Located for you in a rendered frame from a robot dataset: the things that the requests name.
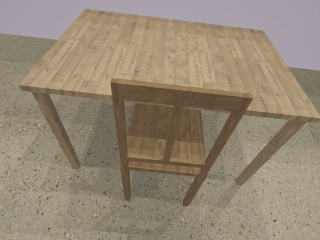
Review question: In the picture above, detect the chair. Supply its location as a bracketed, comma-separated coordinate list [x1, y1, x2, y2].
[110, 78, 254, 207]

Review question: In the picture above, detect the table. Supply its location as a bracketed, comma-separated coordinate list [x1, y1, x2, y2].
[18, 9, 320, 186]

